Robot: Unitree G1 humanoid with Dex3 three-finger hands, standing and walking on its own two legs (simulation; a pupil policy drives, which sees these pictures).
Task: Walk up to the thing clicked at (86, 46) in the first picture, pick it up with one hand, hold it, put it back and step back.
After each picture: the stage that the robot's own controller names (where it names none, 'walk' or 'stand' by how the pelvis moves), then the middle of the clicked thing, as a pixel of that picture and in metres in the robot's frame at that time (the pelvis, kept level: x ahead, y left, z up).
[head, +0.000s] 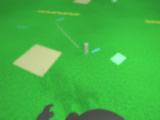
stand; (86, 48) +1.33 +0.13 -0.66
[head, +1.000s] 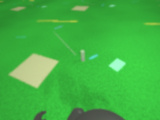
walk; (82, 55) +1.20 +0.27 -0.64
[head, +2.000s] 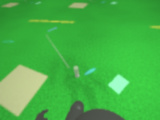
walk; (76, 72) +0.74 +0.29 -0.65
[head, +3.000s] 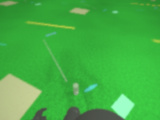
stand; (75, 89) +0.49 +0.19 -0.64
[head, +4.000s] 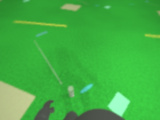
stand; (71, 91) +0.42 +0.22 -0.65
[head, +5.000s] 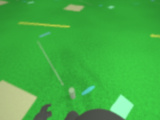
stand; (72, 93) +0.40 +0.22 -0.64
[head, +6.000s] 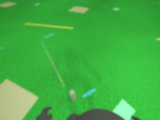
stand; (73, 95) +0.38 +0.23 -0.66
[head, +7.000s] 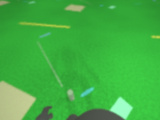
stand; (71, 95) +0.37 +0.24 -0.66
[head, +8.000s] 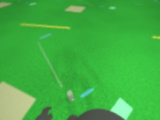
stand; (70, 96) +0.37 +0.25 -0.66
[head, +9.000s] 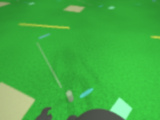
stand; (70, 96) +0.36 +0.26 -0.66
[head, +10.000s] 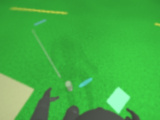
go down; (69, 86) +0.39 +0.25 -0.63
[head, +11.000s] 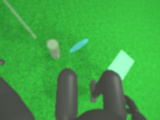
go down; (54, 50) +0.47 +0.26 -0.23
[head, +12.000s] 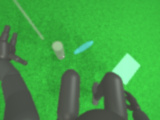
close in; (59, 51) +0.47 +0.25 -0.25
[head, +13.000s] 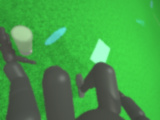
close in; (24, 44) +0.45 +0.29 -0.17
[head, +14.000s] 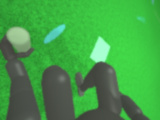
lift; (22, 44) +0.43 +0.30 -0.17
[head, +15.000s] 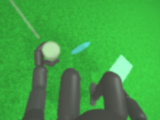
lift; (51, 54) +0.37 +0.27 -0.05
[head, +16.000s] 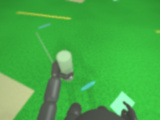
hold; (66, 68) +0.32 +0.17 +0.08
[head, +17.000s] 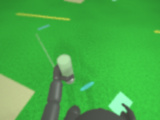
hold; (67, 71) +0.32 +0.17 +0.04
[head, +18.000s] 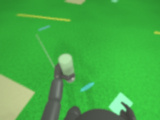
hold; (68, 70) +0.33 +0.17 +0.04
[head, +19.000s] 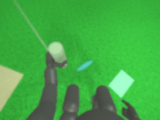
crouch; (60, 57) +0.41 +0.21 -0.02
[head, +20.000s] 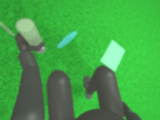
lower; (34, 40) +0.49 +0.27 -0.11
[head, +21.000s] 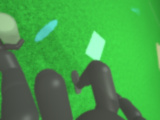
lower; (10, 36) +0.48 +0.30 -0.17
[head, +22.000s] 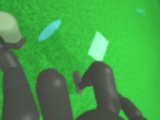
lower; (11, 35) +0.48 +0.31 -0.17
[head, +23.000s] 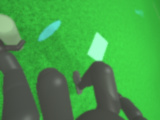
lower; (11, 37) +0.47 +0.31 -0.17
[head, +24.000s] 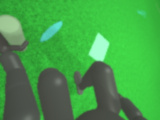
rest; (16, 38) +0.47 +0.30 -0.17
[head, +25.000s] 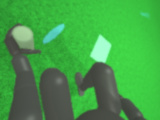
open; (26, 43) +0.46 +0.27 -0.18
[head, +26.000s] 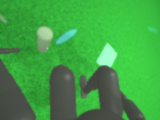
stand; (43, 41) +0.46 +0.26 -0.19
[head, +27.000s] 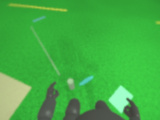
stand; (71, 84) +0.41 +0.20 -0.55
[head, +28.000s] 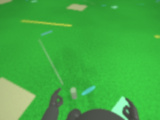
stand; (73, 93) +0.40 +0.19 -0.60
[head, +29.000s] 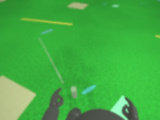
stand; (74, 92) +0.41 +0.18 -0.60
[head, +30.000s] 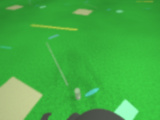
stand; (77, 94) +0.43 +0.18 -0.65
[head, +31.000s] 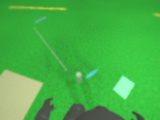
walk; (79, 77) +0.50 +0.14 -0.63
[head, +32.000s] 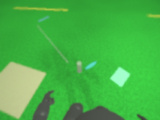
walk; (79, 67) +0.69 +0.18 -0.63
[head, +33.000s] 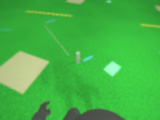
stand; (77, 57) +1.03 +0.24 -0.64
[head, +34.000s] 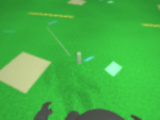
stand; (79, 58) +1.04 +0.24 -0.65
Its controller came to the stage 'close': yes
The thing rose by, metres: 0.69
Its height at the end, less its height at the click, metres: +0.00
